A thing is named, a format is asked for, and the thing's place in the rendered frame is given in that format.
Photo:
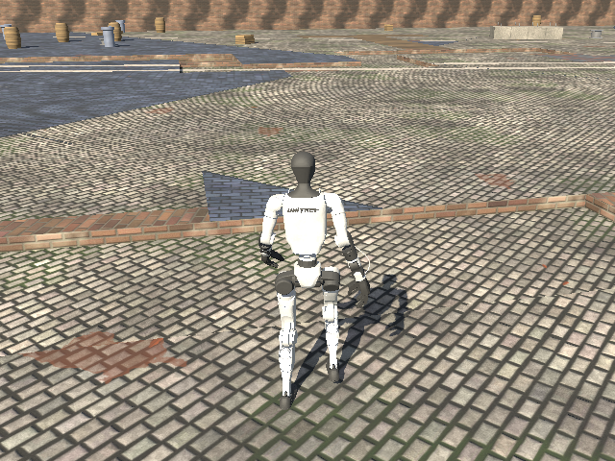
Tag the robot right forearm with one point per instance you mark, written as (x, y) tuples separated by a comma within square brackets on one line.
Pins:
[(350, 253)]

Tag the left robot hand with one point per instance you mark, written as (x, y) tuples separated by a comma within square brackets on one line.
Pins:
[(273, 254)]

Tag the left robot upper arm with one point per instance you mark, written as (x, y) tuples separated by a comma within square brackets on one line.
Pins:
[(274, 204)]

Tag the right robot foot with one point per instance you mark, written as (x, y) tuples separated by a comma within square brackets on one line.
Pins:
[(333, 373)]

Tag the humanoid robot torso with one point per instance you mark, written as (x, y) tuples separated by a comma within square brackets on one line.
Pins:
[(305, 224)]

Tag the robot left forearm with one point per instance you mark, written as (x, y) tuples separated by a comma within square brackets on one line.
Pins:
[(264, 249)]

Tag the right robot upper arm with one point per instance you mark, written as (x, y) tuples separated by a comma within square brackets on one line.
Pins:
[(335, 203)]

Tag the right robot hand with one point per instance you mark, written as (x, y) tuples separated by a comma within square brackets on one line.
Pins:
[(364, 289)]

